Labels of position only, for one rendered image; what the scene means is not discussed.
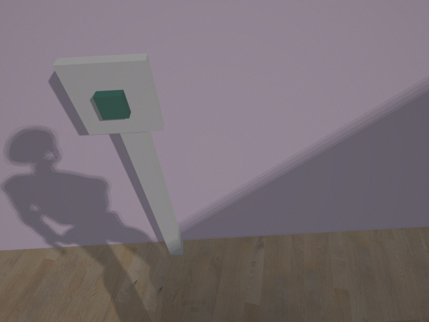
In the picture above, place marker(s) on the button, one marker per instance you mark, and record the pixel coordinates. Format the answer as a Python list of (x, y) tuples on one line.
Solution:
[(112, 104)]

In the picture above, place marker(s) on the panel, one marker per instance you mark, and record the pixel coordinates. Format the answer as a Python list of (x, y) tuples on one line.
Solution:
[(81, 77)]

